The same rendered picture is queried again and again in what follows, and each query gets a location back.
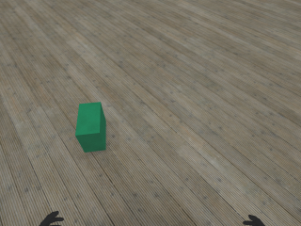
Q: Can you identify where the right robot hand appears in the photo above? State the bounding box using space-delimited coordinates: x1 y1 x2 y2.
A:
243 215 265 226

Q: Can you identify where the carton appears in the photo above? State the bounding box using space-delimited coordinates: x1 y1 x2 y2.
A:
75 102 106 153

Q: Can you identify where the left robot hand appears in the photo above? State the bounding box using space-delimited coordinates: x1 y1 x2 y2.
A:
40 211 64 226

